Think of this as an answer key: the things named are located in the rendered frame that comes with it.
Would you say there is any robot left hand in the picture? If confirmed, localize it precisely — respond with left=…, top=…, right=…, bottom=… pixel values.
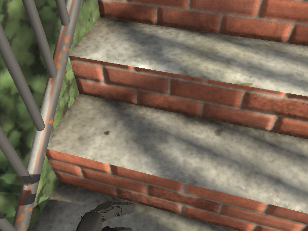
left=76, top=200, right=136, bottom=231

